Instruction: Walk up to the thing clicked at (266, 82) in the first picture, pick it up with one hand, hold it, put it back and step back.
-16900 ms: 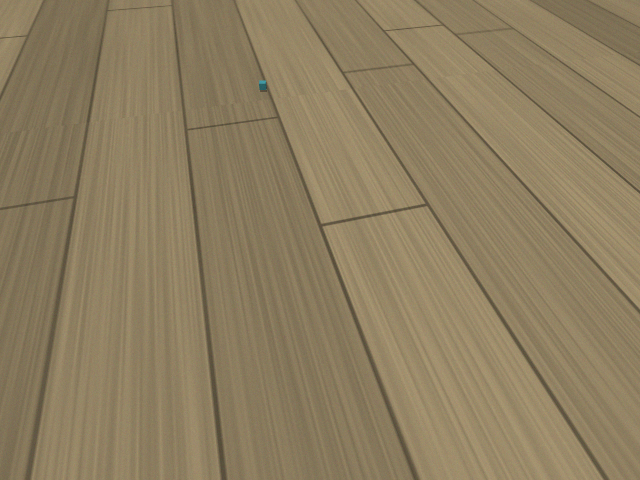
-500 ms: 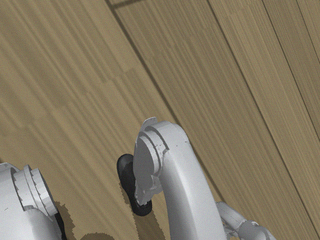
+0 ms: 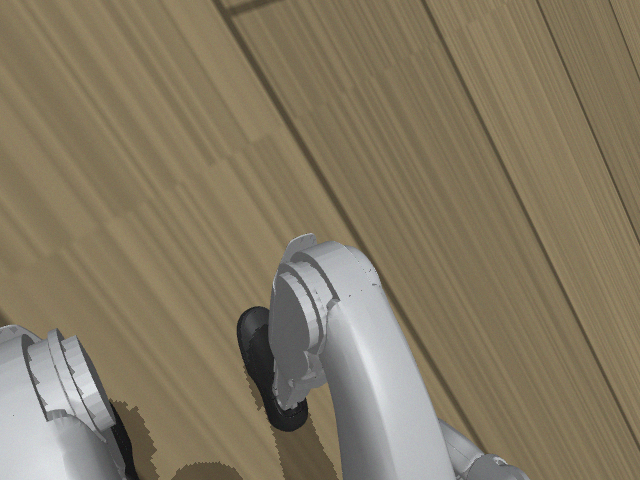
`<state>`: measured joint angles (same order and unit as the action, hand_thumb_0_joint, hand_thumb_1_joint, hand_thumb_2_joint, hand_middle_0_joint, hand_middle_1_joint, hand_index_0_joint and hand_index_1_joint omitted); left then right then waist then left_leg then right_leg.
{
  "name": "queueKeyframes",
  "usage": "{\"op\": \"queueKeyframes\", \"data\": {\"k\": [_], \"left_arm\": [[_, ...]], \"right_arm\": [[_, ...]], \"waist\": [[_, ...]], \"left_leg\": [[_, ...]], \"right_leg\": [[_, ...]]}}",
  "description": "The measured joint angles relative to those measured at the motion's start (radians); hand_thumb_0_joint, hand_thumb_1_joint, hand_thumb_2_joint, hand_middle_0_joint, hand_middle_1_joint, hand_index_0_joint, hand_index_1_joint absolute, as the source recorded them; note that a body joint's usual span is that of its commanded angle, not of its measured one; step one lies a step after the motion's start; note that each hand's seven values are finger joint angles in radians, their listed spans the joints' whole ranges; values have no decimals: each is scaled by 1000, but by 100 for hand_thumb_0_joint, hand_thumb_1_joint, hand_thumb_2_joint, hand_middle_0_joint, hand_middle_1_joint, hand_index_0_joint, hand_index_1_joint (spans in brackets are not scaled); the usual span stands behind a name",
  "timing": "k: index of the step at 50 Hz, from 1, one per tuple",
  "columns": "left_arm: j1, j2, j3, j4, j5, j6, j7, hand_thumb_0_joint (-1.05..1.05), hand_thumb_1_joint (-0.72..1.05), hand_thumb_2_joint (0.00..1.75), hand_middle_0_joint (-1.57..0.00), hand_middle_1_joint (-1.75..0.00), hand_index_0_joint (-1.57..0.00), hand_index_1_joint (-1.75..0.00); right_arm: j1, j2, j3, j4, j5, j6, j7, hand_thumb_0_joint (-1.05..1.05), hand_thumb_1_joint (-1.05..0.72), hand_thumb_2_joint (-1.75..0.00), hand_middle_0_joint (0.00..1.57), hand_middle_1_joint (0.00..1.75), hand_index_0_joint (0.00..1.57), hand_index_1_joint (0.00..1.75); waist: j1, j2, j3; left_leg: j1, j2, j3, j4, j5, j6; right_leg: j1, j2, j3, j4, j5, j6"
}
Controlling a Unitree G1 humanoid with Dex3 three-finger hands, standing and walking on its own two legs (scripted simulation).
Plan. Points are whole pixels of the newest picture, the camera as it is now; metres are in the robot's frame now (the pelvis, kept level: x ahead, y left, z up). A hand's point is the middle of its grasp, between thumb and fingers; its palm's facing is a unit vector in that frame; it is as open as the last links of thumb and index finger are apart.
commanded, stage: close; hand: left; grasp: from above
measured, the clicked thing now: out of the picture +0.45 +0.33 -0.28
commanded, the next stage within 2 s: settle in 0.68 s
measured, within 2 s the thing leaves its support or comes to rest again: leaves its support in 1.14 s
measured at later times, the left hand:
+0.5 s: hand out of the picture +0.44 +0.32 -0.25, palm faces -0.43 -0.17 -0.89, open 7.9 cm
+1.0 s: hand out of the picture +0.43 +0.33 -0.25, palm faces -0.45 -0.16 -0.88, open 6.0 cm
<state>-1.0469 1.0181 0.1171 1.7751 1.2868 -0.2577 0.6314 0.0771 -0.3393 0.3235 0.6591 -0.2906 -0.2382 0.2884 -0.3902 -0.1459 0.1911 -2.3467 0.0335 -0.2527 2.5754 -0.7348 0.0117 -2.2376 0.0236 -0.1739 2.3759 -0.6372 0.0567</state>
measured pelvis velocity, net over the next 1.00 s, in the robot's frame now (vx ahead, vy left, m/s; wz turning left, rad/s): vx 0.00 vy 0.00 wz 0.00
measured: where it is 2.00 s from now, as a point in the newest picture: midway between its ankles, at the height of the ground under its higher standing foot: (205, 434)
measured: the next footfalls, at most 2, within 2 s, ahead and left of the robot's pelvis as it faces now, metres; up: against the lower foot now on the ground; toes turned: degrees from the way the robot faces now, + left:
none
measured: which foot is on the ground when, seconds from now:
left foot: down 0.00-1.00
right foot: down 0.00-1.00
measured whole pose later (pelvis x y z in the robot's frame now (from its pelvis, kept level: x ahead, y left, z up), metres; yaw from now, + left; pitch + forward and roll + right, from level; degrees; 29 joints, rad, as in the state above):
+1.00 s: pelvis +0.00 +0.00 +0.00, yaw +0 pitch +28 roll -15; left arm -1.05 1.00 0.10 1.75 1.28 -0.24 0.62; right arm 0.09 -0.35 0.31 0.65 -0.29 -0.23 0.27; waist -0.38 -0.14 0.18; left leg -2.34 0.03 -0.25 2.56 -0.73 0.01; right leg -2.23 0.02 -0.17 2.36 -0.64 0.06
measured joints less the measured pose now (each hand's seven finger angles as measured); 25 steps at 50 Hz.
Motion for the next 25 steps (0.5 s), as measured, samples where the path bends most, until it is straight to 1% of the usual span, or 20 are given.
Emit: {"op": "queueKeyframes", "data": {"k": [7, 12, 19, 25], "left_arm": [[-13, 9, -29, 9, 18, -3, 28, 0, 9, 64, -39, -90, -48, -81], [-24, 4, -42, 9, 12, 11, 44, 0, 17, 59, -45, -88, -55, -78], [-36, 4, -30, 16, -2, 31, 43, 0, 25, 50, -52, -83, -63, -73], [-26, -3, -19, -10, -15, 40, 24, 0, 33, 47, -58, -79, -68, -67]], "right_arm": [[-2, -3, 1, 3, -7, -8, -12, 0, -90, -90, 20, 30, 20, 30], [-4, -12, 0, 2, -9, -18, -9, 0, -90, -90, 20, 30, 20, 30], [-11, -21, 4, -10, -5, -28, 1, 0, -90, -90, 20, 30, 20, 30], [-10, -17, -5, -16, 1, -22, -1, 0, -90, -90, 20, 30, 20, 30]], "waist": [[-1, -10, -2], [-1, -8, -4], [-5, -8, -5], [-3, -1, -4]], "left_leg": [[0, -2, -3, 5, 1, 2], [1, -1, -3, -1, -4, 4], [7, -2, -7, -5, -10, 2], [5, -3, -6, -7, -7, 2]], "right_leg": [[5, 0, -2, 0, 0, 1], [8, 1, -3, -7, -4, 4], [14, 1, -7, -12, -10, 5], [13, -1, -6, -14, -9, 3]]}}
